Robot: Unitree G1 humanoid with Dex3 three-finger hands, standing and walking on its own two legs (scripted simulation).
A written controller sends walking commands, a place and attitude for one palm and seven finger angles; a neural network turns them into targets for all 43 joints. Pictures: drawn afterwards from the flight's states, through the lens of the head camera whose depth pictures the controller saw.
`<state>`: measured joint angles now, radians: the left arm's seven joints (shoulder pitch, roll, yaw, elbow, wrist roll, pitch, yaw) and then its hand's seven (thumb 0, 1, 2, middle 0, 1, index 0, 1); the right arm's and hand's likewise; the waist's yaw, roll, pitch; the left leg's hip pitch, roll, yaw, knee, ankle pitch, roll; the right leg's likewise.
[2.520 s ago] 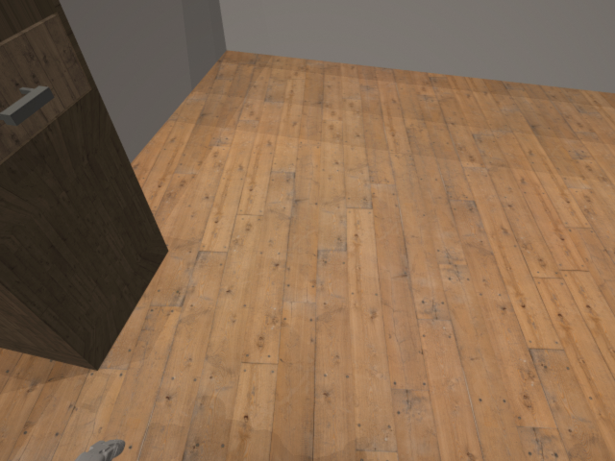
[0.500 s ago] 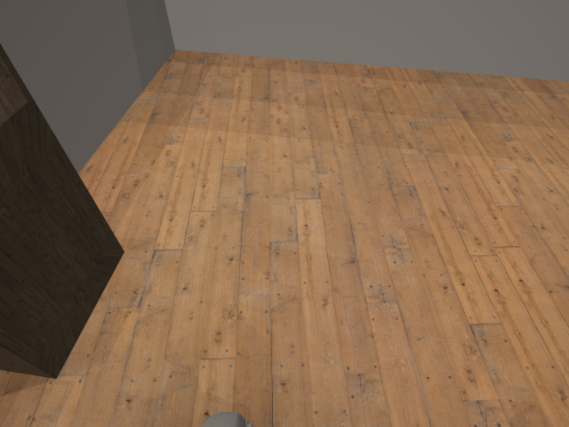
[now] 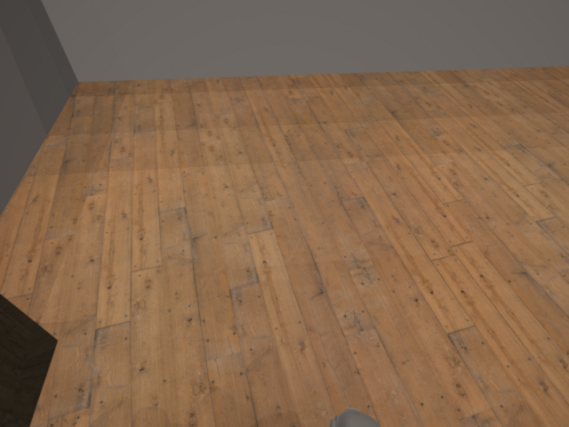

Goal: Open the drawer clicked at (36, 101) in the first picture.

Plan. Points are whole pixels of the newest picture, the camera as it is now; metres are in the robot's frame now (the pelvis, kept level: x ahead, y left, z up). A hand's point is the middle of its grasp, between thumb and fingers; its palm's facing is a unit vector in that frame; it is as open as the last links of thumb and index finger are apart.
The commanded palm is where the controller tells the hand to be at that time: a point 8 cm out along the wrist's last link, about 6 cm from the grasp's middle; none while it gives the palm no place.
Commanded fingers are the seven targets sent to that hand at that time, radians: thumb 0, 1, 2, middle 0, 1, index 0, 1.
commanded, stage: walk to a spot facing it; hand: left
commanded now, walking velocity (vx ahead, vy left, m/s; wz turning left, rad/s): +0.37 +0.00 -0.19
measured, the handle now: out of the picture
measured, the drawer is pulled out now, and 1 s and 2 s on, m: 0.00 0.00 0.00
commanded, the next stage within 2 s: turn to face it in 1.08 s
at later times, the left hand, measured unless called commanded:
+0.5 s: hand (195, 377) +0.24 +0.17 -0.18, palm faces -0.01 -0.98 -0.19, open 7.2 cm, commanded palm none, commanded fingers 0.00 0.90 0.90 -0.20 -0.30 -0.20 -0.30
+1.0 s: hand (238, 226) +0.58 +0.14 -0.17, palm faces -0.20 -0.96 -0.20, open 7.4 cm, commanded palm none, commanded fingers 0.00 0.90 0.90 -0.20 -0.30 -0.20 -0.30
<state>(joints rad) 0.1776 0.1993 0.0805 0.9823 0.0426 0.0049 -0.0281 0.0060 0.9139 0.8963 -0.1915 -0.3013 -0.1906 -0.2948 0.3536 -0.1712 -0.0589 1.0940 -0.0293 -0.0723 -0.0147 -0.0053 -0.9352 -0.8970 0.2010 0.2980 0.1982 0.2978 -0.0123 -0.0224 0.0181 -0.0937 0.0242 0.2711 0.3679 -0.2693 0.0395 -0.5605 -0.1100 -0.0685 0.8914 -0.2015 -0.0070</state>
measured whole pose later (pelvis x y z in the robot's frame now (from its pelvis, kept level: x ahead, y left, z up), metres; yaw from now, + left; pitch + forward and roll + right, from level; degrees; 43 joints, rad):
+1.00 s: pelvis +0.46 -0.03 -0.01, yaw -10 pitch +0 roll +1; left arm 0.14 0.18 0.07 1.03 0.04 -0.01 -0.03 0.01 0.92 0.90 -0.19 -0.30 -0.19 -0.30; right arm 0.44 -0.09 -0.04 1.16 -0.03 -0.06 -0.01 0.01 -0.91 -0.90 0.20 0.30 0.20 0.30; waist -0.05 0.01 0.08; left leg 0.06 0.08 0.31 0.37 -0.41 -0.04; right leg -0.50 -0.09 -0.14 0.65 -0.19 -0.03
